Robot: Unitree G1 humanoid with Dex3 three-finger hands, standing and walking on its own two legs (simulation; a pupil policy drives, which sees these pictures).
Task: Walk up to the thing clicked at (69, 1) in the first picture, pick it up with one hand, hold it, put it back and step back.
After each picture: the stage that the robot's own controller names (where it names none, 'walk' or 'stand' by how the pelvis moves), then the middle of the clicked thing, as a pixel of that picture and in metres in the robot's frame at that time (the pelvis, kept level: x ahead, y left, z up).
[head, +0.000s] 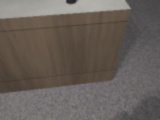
stand; out of the picture +1.02 +0.09 +0.12
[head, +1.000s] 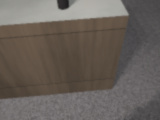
rise first; out of the picture +0.92 +0.15 +0.14
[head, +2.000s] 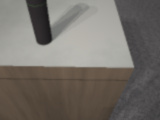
walk; (39, 14) +0.57 +0.19 +0.15
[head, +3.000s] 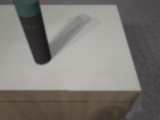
stand; (35, 34) +0.48 +0.19 +0.14
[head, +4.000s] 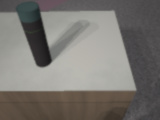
stand; (36, 38) +0.50 +0.19 +0.12
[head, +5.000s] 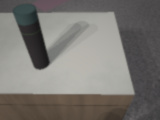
stand; (34, 40) +0.48 +0.20 +0.12
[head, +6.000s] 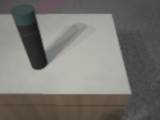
stand; (32, 41) +0.49 +0.21 +0.12
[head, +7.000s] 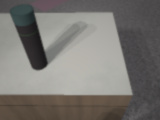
stand; (32, 41) +0.48 +0.21 +0.12
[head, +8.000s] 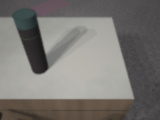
rise first; (33, 45) +0.47 +0.21 +0.12
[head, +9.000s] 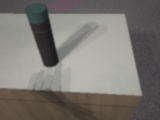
go down; (44, 39) +0.49 +0.20 +0.13
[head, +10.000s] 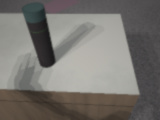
go down; (41, 39) +0.50 +0.19 +0.13
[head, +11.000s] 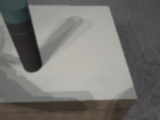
go down; (25, 40) +0.45 +0.19 +0.14
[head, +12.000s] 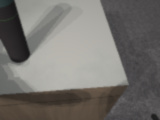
close in; (9, 28) +0.48 +0.20 +0.15
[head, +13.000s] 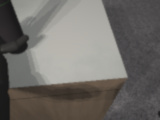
close; (4, 17) +0.50 +0.21 +0.17
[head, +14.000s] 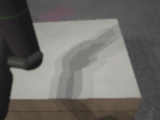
lift; (18, 28) +0.33 +0.16 +0.31
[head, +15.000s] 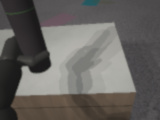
hold; (27, 29) +0.36 +0.16 +0.30
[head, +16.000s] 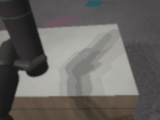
hold; (24, 33) +0.34 +0.16 +0.30
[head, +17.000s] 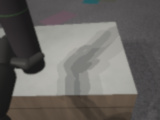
crouch; (20, 30) +0.34 +0.17 +0.30
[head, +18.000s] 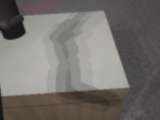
crouch; out of the picture +0.47 +0.21 +0.32
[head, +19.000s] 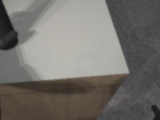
lower; out of the picture +0.50 +0.22 +0.18
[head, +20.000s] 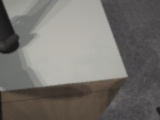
lower; out of the picture +0.50 +0.21 +0.18
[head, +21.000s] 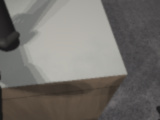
lower; out of the picture +0.51 +0.21 +0.18
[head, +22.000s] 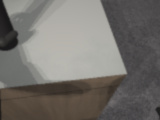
lower; out of the picture +0.51 +0.21 +0.18
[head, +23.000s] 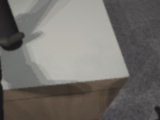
open; out of the picture +0.51 +0.21 +0.17
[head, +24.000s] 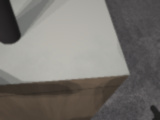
sink last; out of the picture +0.51 +0.20 +0.18
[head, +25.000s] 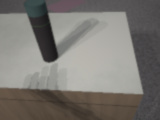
sink last; (43, 33) +0.51 +0.20 +0.15
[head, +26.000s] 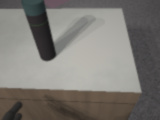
stand; (41, 32) +0.51 +0.19 +0.13
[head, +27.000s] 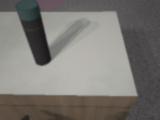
stand; (36, 36) +0.50 +0.20 +0.13
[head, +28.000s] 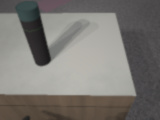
stand; (36, 37) +0.50 +0.21 +0.13
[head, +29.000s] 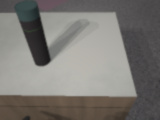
stand; (35, 37) +0.49 +0.21 +0.13
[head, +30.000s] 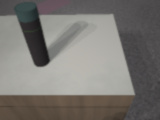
stand; (34, 38) +0.50 +0.20 +0.13
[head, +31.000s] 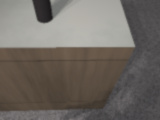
walk; out of the picture +0.65 +0.18 +0.15
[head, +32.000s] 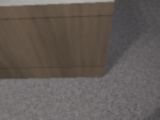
walk; out of the picture +1.01 +0.23 +0.14
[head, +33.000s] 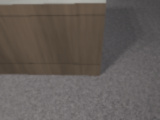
walk; out of the picture +1.19 +0.22 +0.15
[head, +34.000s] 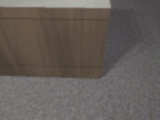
stand; out of the picture +1.16 +0.18 +0.12
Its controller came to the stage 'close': yes
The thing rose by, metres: 0.22
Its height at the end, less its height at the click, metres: +0.00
